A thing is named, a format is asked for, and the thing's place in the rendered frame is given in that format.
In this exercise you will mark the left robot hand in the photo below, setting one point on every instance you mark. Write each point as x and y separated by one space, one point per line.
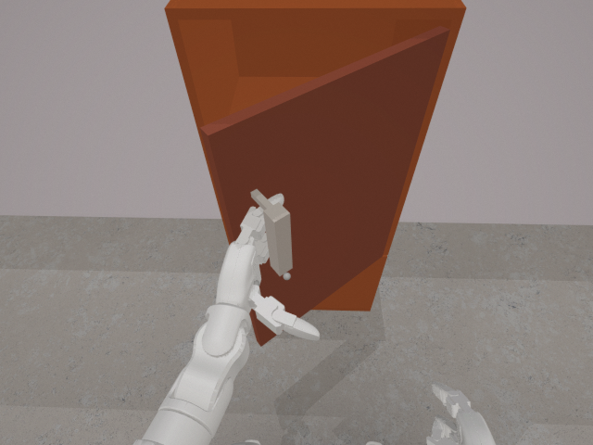
240 269

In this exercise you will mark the cupboard door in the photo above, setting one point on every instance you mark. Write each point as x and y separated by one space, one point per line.
339 149

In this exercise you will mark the right robot hand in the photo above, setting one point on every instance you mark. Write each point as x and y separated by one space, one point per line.
470 427

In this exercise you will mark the robot left forearm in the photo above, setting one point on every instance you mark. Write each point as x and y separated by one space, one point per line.
192 410

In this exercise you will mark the handle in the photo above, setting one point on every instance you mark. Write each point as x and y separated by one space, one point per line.
278 232

